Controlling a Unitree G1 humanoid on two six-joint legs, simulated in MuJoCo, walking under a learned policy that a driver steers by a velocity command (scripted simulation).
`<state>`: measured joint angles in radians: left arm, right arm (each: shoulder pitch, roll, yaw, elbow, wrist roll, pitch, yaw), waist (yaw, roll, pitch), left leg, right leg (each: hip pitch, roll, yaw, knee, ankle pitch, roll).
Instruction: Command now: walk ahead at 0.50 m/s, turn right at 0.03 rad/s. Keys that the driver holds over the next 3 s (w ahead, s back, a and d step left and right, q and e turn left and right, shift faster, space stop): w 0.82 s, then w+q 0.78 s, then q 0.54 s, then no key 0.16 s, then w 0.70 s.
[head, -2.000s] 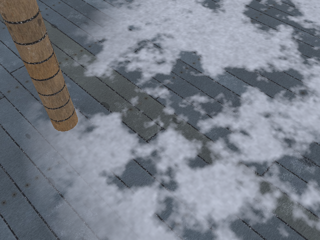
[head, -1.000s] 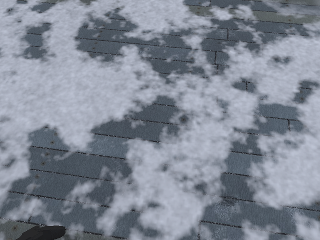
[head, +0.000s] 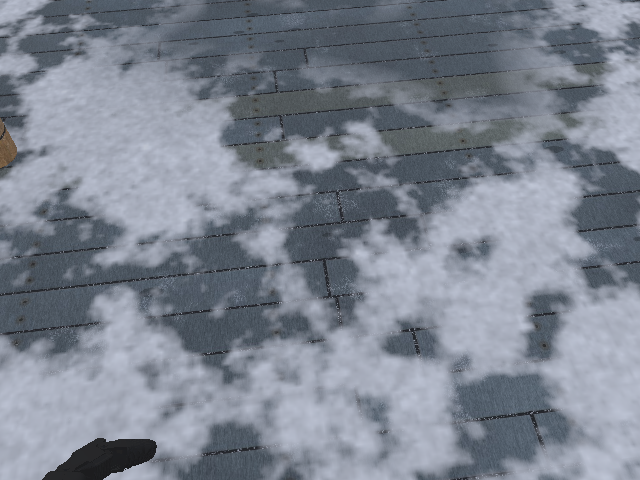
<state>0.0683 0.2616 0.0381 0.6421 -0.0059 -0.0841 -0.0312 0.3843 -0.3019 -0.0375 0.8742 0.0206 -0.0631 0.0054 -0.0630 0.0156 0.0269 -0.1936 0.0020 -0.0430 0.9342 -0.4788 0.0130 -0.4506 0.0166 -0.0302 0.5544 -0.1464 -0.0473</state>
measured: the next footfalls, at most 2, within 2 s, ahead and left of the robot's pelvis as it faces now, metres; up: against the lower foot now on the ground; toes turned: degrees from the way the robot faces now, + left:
left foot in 0.46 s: +0.41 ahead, +0.15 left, +0.00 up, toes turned +2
right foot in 0.98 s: +0.71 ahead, -0.10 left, +0.00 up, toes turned +2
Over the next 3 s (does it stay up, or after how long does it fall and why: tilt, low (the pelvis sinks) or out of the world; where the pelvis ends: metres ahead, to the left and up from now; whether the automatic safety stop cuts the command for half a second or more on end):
stays up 1.23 0.32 0.01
